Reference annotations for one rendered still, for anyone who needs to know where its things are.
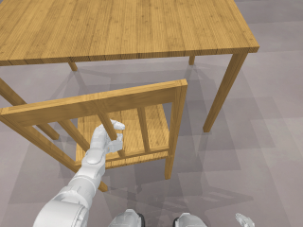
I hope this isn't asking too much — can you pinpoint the left robot forearm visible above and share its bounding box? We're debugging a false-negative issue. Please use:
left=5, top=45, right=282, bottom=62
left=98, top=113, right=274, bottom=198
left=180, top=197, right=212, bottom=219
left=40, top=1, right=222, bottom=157
left=32, top=147, right=106, bottom=227

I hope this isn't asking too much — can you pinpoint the chair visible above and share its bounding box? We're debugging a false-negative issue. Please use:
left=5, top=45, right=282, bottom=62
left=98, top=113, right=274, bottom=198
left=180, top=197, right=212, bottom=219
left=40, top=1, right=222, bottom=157
left=0, top=79, right=188, bottom=192

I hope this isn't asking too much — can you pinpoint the robot left shin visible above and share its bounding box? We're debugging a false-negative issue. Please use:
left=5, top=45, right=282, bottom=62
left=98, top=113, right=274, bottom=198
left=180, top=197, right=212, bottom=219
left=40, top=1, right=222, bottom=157
left=125, top=209, right=136, bottom=214

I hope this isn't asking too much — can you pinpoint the robot right thigh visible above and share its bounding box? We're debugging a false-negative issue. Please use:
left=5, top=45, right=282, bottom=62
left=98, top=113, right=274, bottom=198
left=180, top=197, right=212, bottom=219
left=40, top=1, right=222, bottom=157
left=175, top=215, right=206, bottom=227

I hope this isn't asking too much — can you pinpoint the left robot hand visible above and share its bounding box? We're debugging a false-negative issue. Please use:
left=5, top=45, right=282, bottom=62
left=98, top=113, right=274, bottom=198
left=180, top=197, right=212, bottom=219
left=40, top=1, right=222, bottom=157
left=90, top=119, right=125, bottom=154

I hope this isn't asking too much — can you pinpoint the left robot upper arm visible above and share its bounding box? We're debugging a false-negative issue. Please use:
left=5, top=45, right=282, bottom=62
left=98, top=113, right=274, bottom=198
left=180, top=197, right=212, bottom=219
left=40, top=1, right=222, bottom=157
left=35, top=200, right=89, bottom=227

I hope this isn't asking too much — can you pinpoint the right robot hand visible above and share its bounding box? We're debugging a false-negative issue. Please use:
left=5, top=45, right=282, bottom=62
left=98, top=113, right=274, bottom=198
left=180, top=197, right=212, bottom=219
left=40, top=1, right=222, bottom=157
left=235, top=213, right=255, bottom=227

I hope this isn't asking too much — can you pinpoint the table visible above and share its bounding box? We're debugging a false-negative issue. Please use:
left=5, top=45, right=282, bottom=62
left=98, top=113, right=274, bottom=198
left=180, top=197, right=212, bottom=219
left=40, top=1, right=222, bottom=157
left=0, top=0, right=259, bottom=140

